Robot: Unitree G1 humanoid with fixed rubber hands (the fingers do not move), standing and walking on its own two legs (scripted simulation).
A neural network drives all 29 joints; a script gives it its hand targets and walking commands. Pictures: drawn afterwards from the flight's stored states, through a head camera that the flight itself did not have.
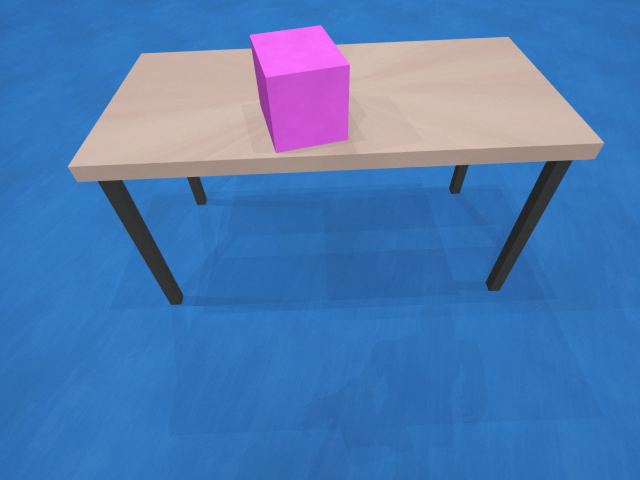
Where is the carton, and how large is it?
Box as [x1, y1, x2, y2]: [249, 25, 349, 152]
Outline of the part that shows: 320,25 249,35 260,105 276,152 347,139 349,64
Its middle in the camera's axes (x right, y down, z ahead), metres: -0.05 -0.38 +0.98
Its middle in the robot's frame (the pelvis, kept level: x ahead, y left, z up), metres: +0.99 +0.08 +0.00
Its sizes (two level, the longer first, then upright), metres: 0.242 0.187 0.192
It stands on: a table, 0.68 m high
